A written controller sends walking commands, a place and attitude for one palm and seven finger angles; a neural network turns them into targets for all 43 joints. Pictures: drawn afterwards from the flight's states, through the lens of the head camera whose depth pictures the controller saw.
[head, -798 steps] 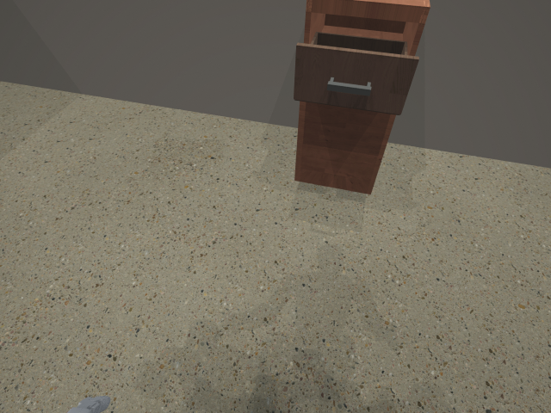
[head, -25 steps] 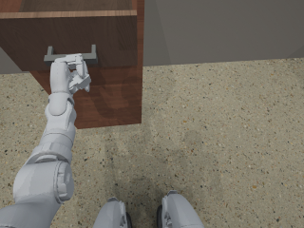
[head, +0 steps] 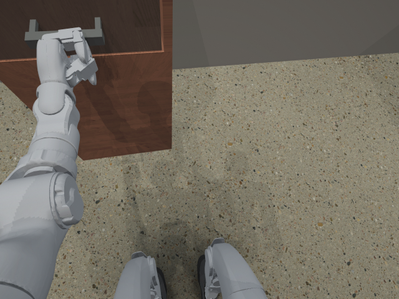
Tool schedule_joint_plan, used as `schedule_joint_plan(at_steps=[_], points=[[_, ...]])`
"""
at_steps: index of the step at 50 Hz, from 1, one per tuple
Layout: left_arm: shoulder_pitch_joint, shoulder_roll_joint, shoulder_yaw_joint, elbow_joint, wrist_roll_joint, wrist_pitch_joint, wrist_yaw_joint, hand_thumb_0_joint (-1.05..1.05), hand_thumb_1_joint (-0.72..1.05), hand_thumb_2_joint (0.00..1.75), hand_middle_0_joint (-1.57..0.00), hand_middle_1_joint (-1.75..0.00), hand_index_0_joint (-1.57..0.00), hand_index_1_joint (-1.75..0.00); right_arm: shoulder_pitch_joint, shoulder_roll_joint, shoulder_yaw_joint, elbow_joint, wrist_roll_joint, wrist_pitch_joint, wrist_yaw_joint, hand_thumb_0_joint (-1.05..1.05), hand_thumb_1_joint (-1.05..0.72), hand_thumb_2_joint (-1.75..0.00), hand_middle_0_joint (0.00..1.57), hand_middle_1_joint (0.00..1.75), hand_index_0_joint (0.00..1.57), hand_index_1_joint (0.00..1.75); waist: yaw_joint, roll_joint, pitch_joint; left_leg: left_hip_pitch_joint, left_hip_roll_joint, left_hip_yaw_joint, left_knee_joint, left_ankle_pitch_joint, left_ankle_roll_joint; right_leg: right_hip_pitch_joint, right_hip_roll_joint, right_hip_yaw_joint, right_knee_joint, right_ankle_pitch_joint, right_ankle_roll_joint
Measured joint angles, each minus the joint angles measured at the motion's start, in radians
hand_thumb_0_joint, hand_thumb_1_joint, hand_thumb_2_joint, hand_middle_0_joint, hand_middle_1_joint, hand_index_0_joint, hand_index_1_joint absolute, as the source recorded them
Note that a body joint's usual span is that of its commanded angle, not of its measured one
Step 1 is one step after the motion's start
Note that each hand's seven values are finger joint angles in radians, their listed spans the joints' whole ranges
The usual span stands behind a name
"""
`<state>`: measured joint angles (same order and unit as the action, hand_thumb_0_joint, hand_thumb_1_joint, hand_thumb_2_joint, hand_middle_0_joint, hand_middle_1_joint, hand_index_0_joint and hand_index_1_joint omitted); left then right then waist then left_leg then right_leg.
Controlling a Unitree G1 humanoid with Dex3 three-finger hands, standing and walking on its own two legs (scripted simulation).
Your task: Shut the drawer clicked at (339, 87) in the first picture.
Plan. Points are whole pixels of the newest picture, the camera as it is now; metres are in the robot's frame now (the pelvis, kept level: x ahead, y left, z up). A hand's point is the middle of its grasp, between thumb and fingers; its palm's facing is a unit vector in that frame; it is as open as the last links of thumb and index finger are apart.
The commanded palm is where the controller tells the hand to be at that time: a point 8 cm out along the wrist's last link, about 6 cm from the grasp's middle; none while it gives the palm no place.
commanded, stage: push the drawer shut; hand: left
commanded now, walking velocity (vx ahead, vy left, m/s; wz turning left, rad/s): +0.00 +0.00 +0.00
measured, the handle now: (66, 31) +0.63 +0.18 +0.06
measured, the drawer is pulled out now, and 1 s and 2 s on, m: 0.00 0.00 0.00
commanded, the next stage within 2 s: pull the fist back off the drawer in 0.40 s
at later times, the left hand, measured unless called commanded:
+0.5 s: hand (80, 59) +0.56 +0.15 +0.06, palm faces +0.03 -1.00 -0.03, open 3.1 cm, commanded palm +0.59 +0.17 +0.06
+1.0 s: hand (83, 61) +0.56 +0.15 +0.05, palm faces +0.03 -1.00 -0.02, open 2.9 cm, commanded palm +0.53 +0.16 +0.06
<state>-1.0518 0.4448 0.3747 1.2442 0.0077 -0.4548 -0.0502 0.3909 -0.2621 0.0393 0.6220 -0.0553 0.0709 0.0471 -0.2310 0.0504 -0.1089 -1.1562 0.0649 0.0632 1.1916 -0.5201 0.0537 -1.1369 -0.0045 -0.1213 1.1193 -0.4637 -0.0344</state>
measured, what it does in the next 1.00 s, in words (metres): stands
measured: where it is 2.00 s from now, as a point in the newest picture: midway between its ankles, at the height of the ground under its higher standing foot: outside the picture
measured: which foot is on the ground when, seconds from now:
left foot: down 0.00-1.00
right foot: down 0.00-1.00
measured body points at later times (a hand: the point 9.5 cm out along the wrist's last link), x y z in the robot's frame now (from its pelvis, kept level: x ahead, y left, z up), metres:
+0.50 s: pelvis -0.03 +0.00 -0.02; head +0.16 +0.04 +0.39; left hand +0.55 +0.20 +0.06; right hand -0.06 -0.26 -0.11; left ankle +0.01 +0.09 -0.64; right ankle +0.03 -0.11 -0.64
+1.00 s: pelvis -0.03 +0.01 -0.02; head +0.16 +0.05 +0.39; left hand +0.55 +0.20 +0.06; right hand -0.08 -0.23 -0.11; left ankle +0.01 +0.09 -0.64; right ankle +0.03 -0.11 -0.64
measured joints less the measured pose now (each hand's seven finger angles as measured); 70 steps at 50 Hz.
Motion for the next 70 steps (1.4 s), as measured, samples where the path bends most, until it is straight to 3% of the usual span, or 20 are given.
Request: schedule_joint_plan(at_steps=[11,25,38,52,64,70], points=[[-0.053,0.043,0.004,0.045,0.02,0.014,-0.016,-0.05,0.68,0.91,-1.4,-1.6,-1.4,-1.6,0.016,0.003,0.012,0.013,-0.006,-0.007,-0.002,0.0,-0.91,-0.9,0.2,0.3,0.21,0.3,-0.014,0.0,0.004,-0.041,0.002,-0.023,0.024,0.004,-0.001,-0.024,0.002,-0.022,0.006,0.007,-0.003],[-0.191,0.135,-0.036,0.128,0.037,0.048,-0.017,-0.03,0.55,0.91,-1.4,-1.6,-1.4,-1.6,0.01,-0.007,0.038,0.024,-0.011,-0.064,-0.015,0.0,-0.91,-0.9,0.2,0.3,0.21,0.3,-0.059,-0.003,0.008,-0.146,-0.002,-0.048,0.078,0.027,0.006,-0.109,-0.006,-0.047,0.041,0.031,-0.003],[-0.26,0.164,-0.045,0.141,0.059,0.093,-0.013,-0.04,0.51,0.89,-1.4,-1.6,-1.41,-1.6,0.038,-0.008,0.053,0.023,-0.019,-0.095,-0.012,0.0,-0.91,-0.9,0.2,0.3,0.21,0.3,-0.077,-0.002,0.016,-0.197,-0.008,-0.048,0.098,0.042,0.021,-0.155,-0.008,-0.043,0.053,0.051,0.007],[-0.126,0.055,-0.031,0.005,0.027,0.097,0.027,-0.04,0.66,0.88,-1.4,-1.6,-1.4,-1.6,0.044,0.002,0.03,0.017,-0.015,-0.062,0.019,0.0,-0.91,-0.9,0.2,0.3,0.21,0.3,-0.037,0.003,0.008,-0.127,-0.008,-0.023,0.063,0.027,0.024,-0.1,-0.004,-0.016,0.028,0.04,0.016],[0.08,-0.063,-0.036,-0.111,-0.015,0.034,0.055,0.01,0.86,0.89,-1.4,-1.6,-1.4,-1.6,0.002,0.011,-0.002,-0.008,0.002,-0.012,0.029,0.0,-0.91,-0.9,0.2,0.3,0.21,0.3,0.022,0.001,-0.007,0.032,-0.007,-0.001,-0.025,0.001,0.01,0.036,0.006,0.01,-0.036,0.009,0.013],[0.202,-0.099,-0.05,-0.247,-0.043,0.021,0.027,0.01,0.89,0.9,-1.4,-1.6,-1.4,-1.6,-0.018,0.012,-0.025,-0.027,0.017,0.022,0.03,0.0,-0.91,-0.9,0.2,0.3,0.21,0.3,0.054,-0.001,-0.013,0.103,-0.005,0.008,-0.069,-0.008,-0.001,0.097,0.013,0.021,-0.068,-0.004,0.008]])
